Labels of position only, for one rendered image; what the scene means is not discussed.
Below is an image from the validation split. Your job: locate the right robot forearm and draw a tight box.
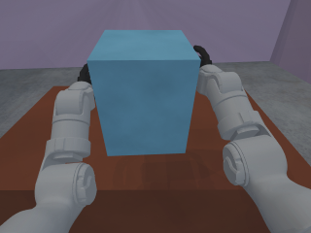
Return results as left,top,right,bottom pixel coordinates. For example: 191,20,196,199
196,64,288,171

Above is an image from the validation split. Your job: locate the carton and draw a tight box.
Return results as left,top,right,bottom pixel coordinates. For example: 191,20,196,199
86,30,201,156

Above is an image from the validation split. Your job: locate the robot right hand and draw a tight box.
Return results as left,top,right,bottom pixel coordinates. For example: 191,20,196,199
193,45,212,68

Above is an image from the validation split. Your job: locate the right robot upper arm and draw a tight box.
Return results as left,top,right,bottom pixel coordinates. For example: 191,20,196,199
223,134,311,233

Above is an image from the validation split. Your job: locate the robot left hand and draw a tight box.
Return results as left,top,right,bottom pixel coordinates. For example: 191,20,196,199
77,64,95,100

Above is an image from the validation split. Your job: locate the pedestal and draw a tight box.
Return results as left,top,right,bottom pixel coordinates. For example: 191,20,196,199
0,85,311,233

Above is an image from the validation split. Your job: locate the left robot upper arm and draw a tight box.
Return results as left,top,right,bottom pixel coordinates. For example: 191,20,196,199
0,162,97,233

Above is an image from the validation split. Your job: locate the left robot forearm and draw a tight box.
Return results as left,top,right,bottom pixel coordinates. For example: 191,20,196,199
34,81,95,203

